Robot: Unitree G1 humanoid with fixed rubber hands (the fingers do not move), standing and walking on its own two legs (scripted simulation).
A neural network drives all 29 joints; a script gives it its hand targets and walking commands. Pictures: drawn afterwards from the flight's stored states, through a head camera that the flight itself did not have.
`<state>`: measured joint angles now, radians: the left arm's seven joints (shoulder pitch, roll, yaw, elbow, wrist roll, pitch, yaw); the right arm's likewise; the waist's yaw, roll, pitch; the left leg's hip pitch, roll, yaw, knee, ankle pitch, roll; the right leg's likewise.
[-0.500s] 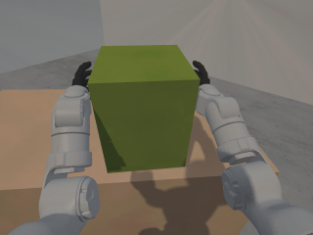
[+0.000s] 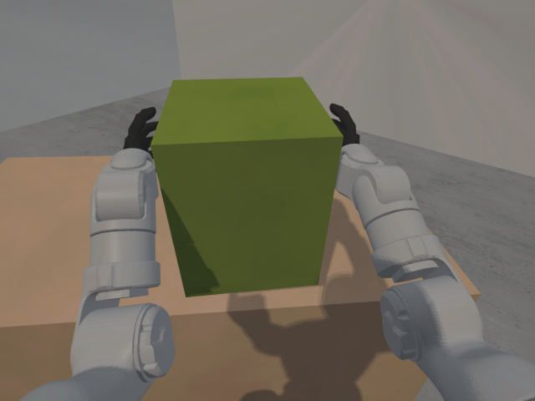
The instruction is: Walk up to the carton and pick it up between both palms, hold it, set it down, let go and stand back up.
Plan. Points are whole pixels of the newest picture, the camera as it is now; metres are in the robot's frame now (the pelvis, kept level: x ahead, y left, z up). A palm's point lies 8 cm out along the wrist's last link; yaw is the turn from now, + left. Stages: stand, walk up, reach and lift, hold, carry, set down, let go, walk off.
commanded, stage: hold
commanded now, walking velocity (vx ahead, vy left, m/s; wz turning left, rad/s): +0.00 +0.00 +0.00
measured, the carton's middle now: (246, 183) +0.36 +0.00 +0.22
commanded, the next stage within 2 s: none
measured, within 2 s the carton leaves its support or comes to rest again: neither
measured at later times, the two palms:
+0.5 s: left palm (137, 158) +0.35 +0.15 +0.27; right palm (346, 153) +0.35 -0.14 +0.27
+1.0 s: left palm (139, 160) +0.36 +0.15 +0.26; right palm (345, 154) +0.35 -0.14 +0.27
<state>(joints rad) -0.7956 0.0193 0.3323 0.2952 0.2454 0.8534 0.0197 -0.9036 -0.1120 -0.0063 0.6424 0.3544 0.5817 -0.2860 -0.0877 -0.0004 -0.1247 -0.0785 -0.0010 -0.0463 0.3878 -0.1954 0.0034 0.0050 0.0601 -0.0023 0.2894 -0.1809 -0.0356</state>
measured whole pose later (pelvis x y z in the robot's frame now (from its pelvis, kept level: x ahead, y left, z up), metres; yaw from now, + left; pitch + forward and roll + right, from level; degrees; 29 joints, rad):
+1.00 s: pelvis +0.00 +0.00 +0.00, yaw +0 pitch -6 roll -1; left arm -0.81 0.03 0.32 0.34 0.23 0.84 0.02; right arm -0.91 -0.11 -0.01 0.67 0.37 0.58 -0.29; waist -0.10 -0.01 -0.14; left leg -0.10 0.00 -0.05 0.40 -0.19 0.00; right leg -0.02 0.06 0.00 0.29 -0.18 -0.03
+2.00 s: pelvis +0.00 +0.00 +0.00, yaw +0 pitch -6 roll -1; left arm -0.81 0.03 0.33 0.33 0.24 0.84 0.02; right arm -0.92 -0.11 -0.01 0.66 0.36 0.58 -0.29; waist -0.09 0.00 -0.13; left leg -0.10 0.00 -0.05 0.39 -0.19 0.00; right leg -0.01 0.06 0.00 0.30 -0.17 -0.03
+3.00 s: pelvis +0.00 +0.00 +0.00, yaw +0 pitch -6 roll -1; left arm -0.80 0.03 0.32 0.31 0.23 0.85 0.03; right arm -0.91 -0.12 0.00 0.64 0.37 0.59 -0.29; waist -0.09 0.00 -0.14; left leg -0.09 0.00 -0.05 0.39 -0.20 0.00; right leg -0.01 0.07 0.00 0.29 -0.18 -0.04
